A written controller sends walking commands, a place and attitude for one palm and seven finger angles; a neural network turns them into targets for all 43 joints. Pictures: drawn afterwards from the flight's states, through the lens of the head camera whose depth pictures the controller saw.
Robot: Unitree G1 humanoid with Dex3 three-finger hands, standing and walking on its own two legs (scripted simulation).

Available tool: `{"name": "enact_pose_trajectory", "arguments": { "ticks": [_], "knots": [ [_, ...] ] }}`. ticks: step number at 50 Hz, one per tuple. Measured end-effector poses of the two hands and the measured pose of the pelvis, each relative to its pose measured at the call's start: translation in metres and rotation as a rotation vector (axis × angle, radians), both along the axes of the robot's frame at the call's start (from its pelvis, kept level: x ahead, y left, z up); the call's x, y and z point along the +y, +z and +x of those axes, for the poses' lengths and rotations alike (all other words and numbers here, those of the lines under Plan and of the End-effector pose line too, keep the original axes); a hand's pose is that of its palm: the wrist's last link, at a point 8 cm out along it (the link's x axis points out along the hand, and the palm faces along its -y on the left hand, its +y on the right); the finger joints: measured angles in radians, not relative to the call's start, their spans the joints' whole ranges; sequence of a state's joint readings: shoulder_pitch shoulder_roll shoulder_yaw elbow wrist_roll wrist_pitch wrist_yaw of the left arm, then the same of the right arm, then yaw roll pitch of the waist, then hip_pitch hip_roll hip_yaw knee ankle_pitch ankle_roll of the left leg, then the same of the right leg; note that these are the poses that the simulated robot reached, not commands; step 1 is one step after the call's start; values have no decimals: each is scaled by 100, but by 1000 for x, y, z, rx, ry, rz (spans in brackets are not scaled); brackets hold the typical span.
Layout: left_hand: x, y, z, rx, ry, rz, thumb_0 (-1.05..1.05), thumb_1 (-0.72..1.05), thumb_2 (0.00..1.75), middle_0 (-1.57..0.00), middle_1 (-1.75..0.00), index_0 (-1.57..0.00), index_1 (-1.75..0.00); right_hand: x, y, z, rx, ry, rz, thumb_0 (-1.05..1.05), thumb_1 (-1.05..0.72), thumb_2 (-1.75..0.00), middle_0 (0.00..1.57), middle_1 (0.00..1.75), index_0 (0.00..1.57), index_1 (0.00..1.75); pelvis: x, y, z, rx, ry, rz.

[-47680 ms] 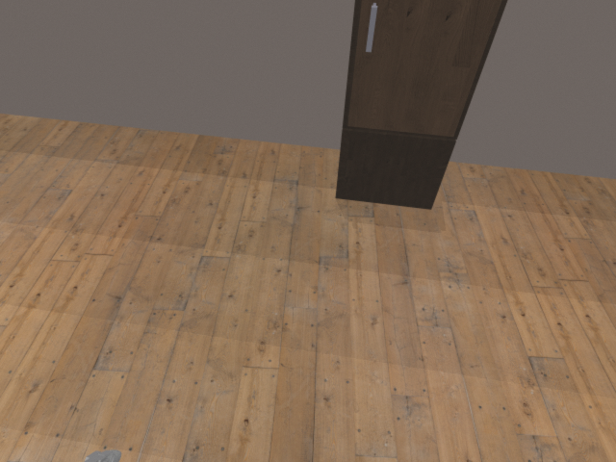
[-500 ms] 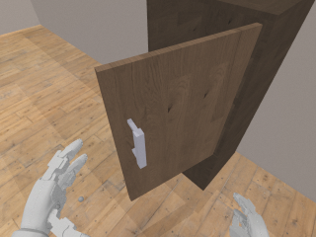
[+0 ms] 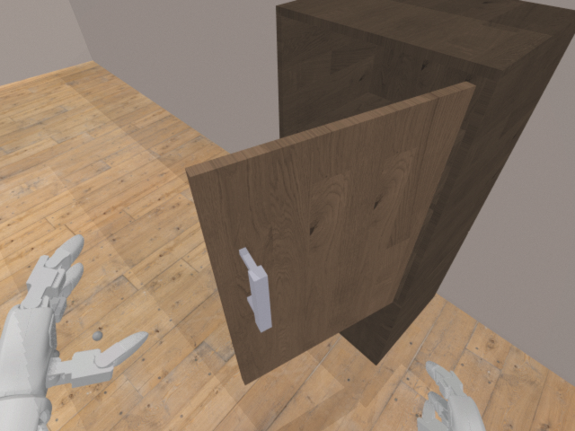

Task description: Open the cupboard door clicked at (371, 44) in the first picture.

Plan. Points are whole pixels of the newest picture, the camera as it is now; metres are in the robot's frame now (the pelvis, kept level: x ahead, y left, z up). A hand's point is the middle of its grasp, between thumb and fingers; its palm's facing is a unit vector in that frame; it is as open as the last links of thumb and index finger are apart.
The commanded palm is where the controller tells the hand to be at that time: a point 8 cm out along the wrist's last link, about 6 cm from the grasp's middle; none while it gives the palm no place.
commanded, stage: draw the hand back to the body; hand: left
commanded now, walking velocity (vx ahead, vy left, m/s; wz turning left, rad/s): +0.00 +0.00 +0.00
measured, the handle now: (255, 291) +0.30 +0.09 +0.05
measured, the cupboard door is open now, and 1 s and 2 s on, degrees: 75 75 75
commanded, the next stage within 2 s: step back with the hand held close in 0.66 s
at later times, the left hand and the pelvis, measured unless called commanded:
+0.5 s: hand (74, 294) +0.20 +0.25 +0.17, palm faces +0.43 -0.81 -0.40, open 7.7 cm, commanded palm +0.15 +0.29 +0.18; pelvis +0.01 -0.01 +0.01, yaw -1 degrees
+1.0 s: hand (74, 296) +0.20 +0.25 +0.16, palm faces +0.37 -0.80 -0.47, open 7.4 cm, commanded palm +0.14 +0.29 +0.19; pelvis -0.02 +0.00 +0.01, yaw -3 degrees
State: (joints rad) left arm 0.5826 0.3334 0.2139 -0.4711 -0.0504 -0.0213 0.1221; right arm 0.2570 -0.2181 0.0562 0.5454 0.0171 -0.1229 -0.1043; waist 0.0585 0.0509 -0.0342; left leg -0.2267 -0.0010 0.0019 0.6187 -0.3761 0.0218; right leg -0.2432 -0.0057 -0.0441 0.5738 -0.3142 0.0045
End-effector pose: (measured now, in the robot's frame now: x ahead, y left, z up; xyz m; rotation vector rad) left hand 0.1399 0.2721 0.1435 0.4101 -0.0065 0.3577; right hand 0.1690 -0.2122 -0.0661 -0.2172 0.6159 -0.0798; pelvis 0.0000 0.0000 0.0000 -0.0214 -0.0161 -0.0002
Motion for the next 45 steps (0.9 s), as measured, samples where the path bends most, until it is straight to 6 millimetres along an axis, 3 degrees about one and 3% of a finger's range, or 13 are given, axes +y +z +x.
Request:
{"name": "enact_pose_trajectory", "arguments": {
  "ticks": [16,21,39,45],
  "knots": [
    [22,40,19,-126,58,79,1,66,80,-20,-30,-20,-30,-8,7,15,15,7,0,1,-90,-90,20,30,21,30,-3,10,9,-30,-14,6],
    [21,44,20,-136,62,77,1,79,85,-21,-30,-21,-30,-11,7,15,22,7,7,1,-90,-90,20,30,21,30,-4,12,9,-33,-16,7],
    [13,38,10,-122,65,58,2,88,90,-21,-30,-21,-30,-17,4,2,37,-3,11,1,-90,-90,20,30,21,30,-11,13,0,-57,-17,8],
    [20,50,15,-168,43,127,2,88,90,-21,-30,-21,-30,-21,6,-5,51,-26,10,1,-90,-90,20,30,21,30,-10,14,-7,-26,-31,-1]
  ]
}}
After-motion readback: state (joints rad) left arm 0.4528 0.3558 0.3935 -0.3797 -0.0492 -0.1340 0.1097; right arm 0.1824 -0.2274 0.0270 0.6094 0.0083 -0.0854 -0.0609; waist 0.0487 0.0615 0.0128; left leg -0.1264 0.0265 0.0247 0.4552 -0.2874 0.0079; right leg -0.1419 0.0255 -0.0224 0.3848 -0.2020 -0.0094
